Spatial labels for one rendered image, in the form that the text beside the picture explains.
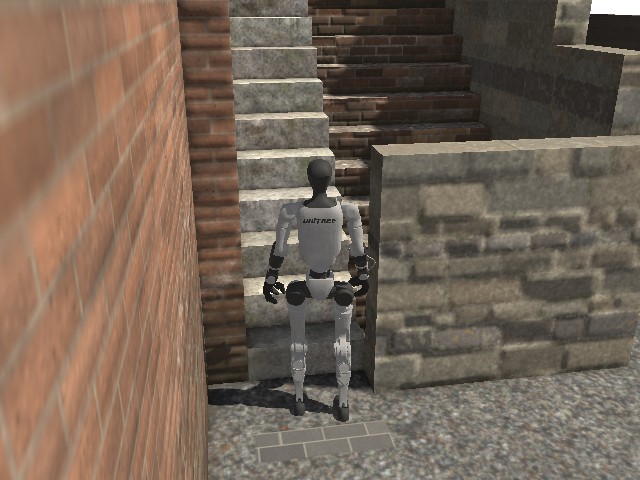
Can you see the robot right forearm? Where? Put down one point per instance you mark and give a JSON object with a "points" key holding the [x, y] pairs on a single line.
{"points": [[361, 264]]}

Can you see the left robot shin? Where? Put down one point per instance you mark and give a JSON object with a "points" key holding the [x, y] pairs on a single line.
{"points": [[298, 368]]}

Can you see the right robot thigh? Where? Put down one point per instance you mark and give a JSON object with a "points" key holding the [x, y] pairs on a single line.
{"points": [[343, 305]]}

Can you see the right robot upper arm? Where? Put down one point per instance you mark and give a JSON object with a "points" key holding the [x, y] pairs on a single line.
{"points": [[351, 212]]}

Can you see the robot right hand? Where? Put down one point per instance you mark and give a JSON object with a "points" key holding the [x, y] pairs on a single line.
{"points": [[355, 281]]}

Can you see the robot left hand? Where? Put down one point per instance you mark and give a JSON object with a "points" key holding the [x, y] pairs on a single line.
{"points": [[267, 288]]}

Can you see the robot left forearm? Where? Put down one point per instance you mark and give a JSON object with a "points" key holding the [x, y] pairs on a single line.
{"points": [[274, 267]]}

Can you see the left robot upper arm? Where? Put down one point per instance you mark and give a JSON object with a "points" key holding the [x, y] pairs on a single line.
{"points": [[288, 213]]}

